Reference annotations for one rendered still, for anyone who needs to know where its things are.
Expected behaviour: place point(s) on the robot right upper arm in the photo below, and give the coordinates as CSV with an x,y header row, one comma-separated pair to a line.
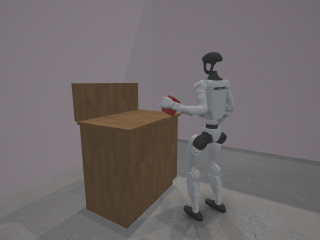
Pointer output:
x,y
229,106

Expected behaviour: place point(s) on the robot head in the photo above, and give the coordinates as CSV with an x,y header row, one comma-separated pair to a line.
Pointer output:
x,y
212,58

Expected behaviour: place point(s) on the left robot forearm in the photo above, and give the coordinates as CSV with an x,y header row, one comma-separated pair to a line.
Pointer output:
x,y
189,110

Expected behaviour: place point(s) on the left robot thigh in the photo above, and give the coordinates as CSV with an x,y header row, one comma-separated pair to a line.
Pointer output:
x,y
193,152

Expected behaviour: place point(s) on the table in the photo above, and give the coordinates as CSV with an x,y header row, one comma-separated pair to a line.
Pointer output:
x,y
129,155

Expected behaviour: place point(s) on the right robot forearm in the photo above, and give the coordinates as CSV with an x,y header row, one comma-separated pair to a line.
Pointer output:
x,y
226,114

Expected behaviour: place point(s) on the left robot hand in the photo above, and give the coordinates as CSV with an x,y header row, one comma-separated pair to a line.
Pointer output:
x,y
166,103

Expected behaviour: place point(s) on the sponge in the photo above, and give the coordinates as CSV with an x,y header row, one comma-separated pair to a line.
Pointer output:
x,y
169,111

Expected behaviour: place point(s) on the robot left upper arm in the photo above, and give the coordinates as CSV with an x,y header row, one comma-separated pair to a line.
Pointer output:
x,y
200,91

